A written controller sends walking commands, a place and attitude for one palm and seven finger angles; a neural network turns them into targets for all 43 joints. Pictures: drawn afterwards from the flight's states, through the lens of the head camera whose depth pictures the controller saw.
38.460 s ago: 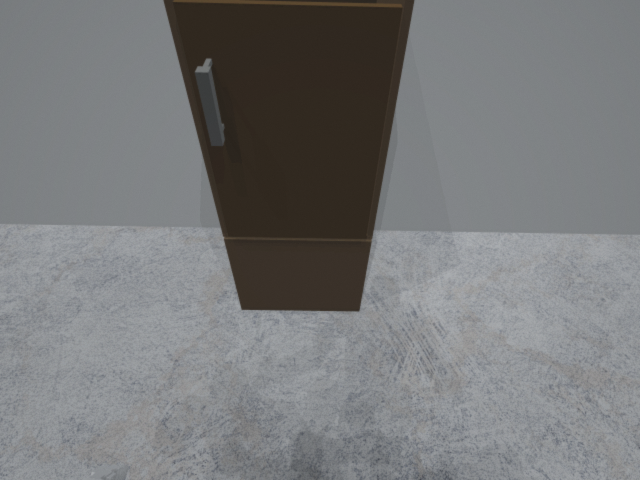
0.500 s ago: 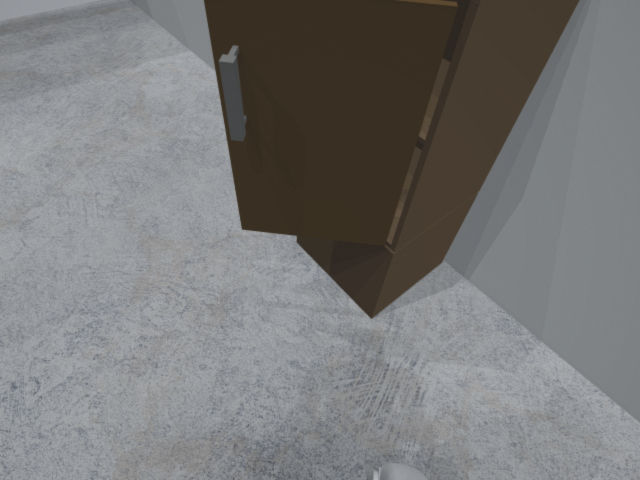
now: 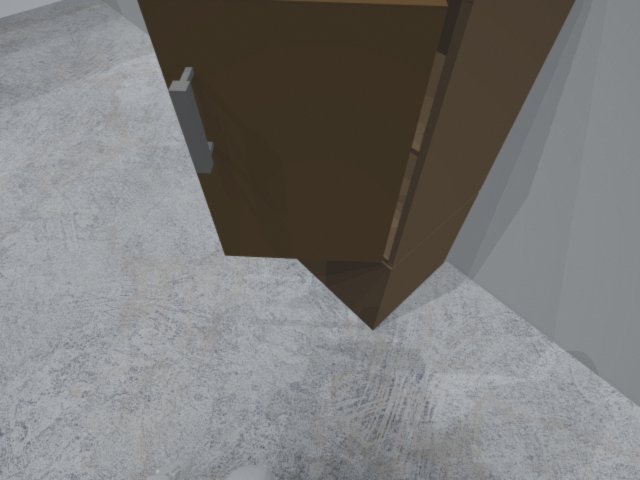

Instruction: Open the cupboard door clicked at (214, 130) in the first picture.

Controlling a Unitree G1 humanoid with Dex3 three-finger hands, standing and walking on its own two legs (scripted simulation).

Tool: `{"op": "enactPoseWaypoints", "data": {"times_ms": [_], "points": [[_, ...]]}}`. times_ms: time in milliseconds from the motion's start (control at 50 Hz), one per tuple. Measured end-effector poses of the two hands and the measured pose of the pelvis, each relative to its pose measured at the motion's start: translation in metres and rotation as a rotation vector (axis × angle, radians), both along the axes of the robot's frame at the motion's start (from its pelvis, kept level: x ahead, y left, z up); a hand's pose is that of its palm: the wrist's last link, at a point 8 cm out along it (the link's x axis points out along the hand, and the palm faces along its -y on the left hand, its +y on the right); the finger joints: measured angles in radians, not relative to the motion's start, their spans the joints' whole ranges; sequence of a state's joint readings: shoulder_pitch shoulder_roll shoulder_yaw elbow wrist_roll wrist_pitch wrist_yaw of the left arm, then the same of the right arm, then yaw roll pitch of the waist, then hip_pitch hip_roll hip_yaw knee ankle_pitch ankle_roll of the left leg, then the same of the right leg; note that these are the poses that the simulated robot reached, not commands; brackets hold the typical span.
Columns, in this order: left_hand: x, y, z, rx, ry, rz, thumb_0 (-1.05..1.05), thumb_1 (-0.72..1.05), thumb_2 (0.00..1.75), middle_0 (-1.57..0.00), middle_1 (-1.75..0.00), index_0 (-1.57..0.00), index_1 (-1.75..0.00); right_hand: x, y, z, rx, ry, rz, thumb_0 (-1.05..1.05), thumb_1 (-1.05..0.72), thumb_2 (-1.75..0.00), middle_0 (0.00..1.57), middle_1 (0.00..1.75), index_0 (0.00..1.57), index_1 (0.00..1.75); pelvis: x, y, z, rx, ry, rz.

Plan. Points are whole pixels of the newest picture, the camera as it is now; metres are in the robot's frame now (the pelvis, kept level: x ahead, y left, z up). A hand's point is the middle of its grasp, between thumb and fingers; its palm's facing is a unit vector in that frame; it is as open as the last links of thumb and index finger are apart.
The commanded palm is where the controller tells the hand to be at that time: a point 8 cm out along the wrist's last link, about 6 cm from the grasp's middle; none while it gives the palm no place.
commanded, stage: come to a stop and stand still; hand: left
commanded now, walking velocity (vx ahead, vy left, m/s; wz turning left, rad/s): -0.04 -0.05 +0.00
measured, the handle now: (196, 122) +0.59 +0.22 +0.08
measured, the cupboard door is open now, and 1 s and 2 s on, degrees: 44 44 44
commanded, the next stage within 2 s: look again from close up in 0.94 s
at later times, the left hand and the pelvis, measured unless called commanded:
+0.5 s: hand out of the picture +0.01 +0.20 -0.17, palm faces -0.01 -0.98 -0.22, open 7.4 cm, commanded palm none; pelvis -0.02 +0.01 +0.00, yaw -2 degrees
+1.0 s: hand out of the picture -0.01 +0.15 -0.17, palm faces +0.00 -0.99 -0.17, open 7.3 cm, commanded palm none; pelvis -0.01 -0.02 +0.00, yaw -2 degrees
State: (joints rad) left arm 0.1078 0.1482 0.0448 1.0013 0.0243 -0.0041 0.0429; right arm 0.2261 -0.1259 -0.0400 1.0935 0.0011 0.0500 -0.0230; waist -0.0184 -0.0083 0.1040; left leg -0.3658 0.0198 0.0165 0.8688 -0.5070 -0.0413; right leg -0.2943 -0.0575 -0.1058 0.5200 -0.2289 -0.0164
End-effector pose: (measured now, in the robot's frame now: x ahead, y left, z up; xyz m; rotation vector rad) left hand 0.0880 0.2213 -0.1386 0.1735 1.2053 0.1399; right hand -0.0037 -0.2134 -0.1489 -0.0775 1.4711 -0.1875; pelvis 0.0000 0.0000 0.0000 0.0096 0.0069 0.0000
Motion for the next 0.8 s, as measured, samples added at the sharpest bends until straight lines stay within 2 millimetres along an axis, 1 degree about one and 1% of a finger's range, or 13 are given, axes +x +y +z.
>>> {"op": "enactPoseWaypoints", "data": {"times_ms": [60,120,160,220,320,360,420,460,520,560,620,720,800], "points": [[-0.009,0.018,-0.007,-0.007,0.018,0.013,-0.02,0.93,0.9,-0.2,-0.3,-0.21,-0.3,0.027,-0.005,0.005,-0.058,-0.073,0.031,0.02,-0.93,-0.9,0.2,0.3,0.2,0.3,-0.002,0.013,-0.003,-0.01,-0.006,0.003],[-0.021,0.037,-0.021,-0.022,0.04,0.037,-0.01,0.92,0.9,-0.2,-0.3,-0.2,-0.3,0.044,-0.003,0.008,-0.108,-0.15,0.057,0.02,-0.93,-0.9,0.2,0.3,0.2,0.3,-0.002,0.028,-0.011,-0.026,-0.014,0.0],[-0.031,0.046,-0.022,-0.023,0.07,0.044,-0.01,0.92,0.9,-0.2,-0.3,-0.2,-0.3,0.05,0.001,0.016,-0.127,-0.179,0.073,0.01,-0.93,-0.9,0.2,0.3,0.2,0.3,-0.002,0.032,-0.009,-0.023,-0.017,-0.007],[-0.047,0.055,-0.017,-0.028,0.112,0.056,0.0,0.92,0.9,-0.2,-0.3,-0.2,-0.3,0.056,0.008,0.026,-0.136,-0.2,0.095,0.01,-0.92,-0.9,0.2,0.3,0.2,0.3,-0.002,0.036,-0.002,-0.03,-0.009,-0.011],[-0.073,0.06,-0.008,-0.025,0.181,0.056,0.0,0.91,0.9,-0.19,-0.3,-0.2,-0.29,0.058,0.013,0.033,-0.122,-0.216,0.095,0.01,-0.91,-0.9,0.2,0.3,0.2,0.3,-0.005,0.035,0.007,-0.037,0.009,-0.029],[-0.08,0.057,-0.005,-0.02,0.205,0.047,0.0,0.91,0.9,-0.19,-0.3,-0.2,-0.29,0.054,0.012,0.032,-0.113,-0.216,0.082,0.01,-0.91,-0.9,0.2,0.3,0.2,0.3,-0.007,0.033,0.008,-0.039,0.013,-0.035],[-0.084,0.049,-0.002,-0.011,0.217,0.03,0.0,0.91,0.9,-0.19,-0.3,-0.2,-0.29,0.041,0.006,0.026,-0.094,-0.196,0.06,0.01,-0.9,-0.9,0.2,0.3,0.2,0.3,-0.012,0.026,0.008,-0.037,0.015,-0.038],[-0.084,0.04,-0.001,-0.002,0.207,0.021,0.0,0.91,0.9,-0.19,-0.3,-0.2,-0.29,0.028,-0.002,0.019,-0.078,-0.172,0.042,0.01,-0.9,-0.9,0.2,0.3,0.2,0.3,-0.015,0.019,0.006,-0.03,0.016,-0.039],[-0.084,0.025,-0.004,0.02,0.179,0.007,0.0,0.91,0.9,-0.19,-0.3,-0.2,-0.3,0.008,-0.014,0.003,-0.051,-0.132,0.011,0.01,-0.9,-0.9,0.2,0.3,0.2,0.3,-0.019,0.006,-0.003,0.003,0.012,-0.046],[-0.084,0.013,0.0,0.016,0.177,-0.002,0.0,0.91,0.9,-0.19,-0.3,-0.2,-0.29,-0.005,-0.019,-0.001,-0.036,-0.095,0.002,0.01,-0.9,-0.9,0.2,0.3,0.2,0.3,-0.02,0.002,-0.001,-0.005,0.002,-0.037],[-0.083,-0.002,0.0,0.006,0.165,-0.01,0.0,0.92,0.9,-0.19,-0.3,-0.2,-0.3,-0.021,-0.023,-0.002,-0.026,-0.053,-0.005,0.01,-0.91,-0.9,0.2,0.3,0.2,0.3,-0.018,-0.004,0.0,-0.007,-0.008,-0.033],[-0.083,-0.011,-0.005,-0.007,0.167,0.001,0.01,0.95,0.9,-0.2,-0.3,-0.2,-0.3,-0.041,-0.024,0.001,-0.024,-0.003,-0.019,0.01,-0.91,-0.9,0.2,0.3,0.2,0.3,-0.015,-0.012,0.0,-0.003,-0.03,-0.032],[-0.085,-0.015,-0.006,-0.017,0.176,0.005,0.01,0.95,0.9,-0.2,-0.3,-0.2,-0.3,-0.05,-0.02,0.002,-0.014,0.026,-0.024,0.01,-0.91,-0.9,0.2,0.3,0.2,0.3,-0.013,-0.016,0.002,-0.004,-0.036,-0.034]]}}
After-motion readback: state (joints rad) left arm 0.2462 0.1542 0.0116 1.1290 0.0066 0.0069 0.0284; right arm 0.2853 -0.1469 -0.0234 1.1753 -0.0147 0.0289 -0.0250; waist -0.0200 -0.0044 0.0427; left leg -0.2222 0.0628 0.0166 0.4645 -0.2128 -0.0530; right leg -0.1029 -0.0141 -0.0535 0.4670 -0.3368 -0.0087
